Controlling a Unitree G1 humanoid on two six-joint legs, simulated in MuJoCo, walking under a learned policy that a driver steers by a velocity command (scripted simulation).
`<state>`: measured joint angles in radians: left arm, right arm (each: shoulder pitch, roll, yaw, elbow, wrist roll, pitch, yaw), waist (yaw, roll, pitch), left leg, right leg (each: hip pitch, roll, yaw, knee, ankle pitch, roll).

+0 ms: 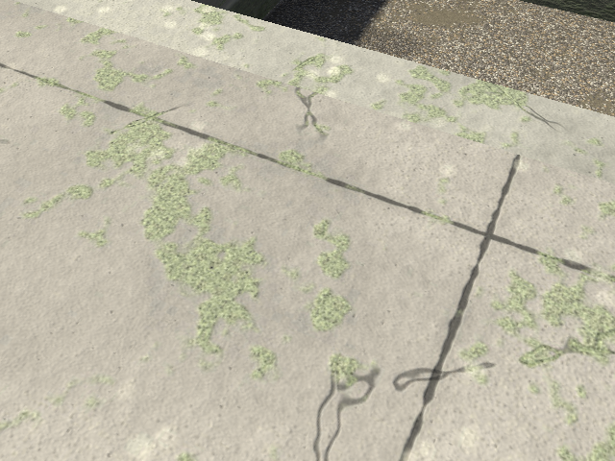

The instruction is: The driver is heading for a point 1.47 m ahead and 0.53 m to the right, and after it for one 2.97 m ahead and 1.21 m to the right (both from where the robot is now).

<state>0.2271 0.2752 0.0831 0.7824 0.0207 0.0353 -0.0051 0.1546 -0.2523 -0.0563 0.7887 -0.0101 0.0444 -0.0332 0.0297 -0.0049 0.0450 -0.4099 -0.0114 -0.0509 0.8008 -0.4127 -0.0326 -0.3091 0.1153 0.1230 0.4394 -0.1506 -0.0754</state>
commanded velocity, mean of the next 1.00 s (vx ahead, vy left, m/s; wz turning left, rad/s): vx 0.00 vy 0.00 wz -0.58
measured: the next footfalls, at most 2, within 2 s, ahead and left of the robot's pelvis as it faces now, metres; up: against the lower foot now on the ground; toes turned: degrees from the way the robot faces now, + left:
left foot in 0.10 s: +0.04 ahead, +0.12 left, +0.00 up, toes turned -7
right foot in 0.54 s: -0.04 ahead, -0.09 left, +0.00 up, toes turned -21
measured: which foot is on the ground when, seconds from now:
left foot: up 0.00-0.08, down 0.10-0.54, up 0.56-1.00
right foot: down 0.00-0.10, up 0.12-0.52, down 0.54-1.00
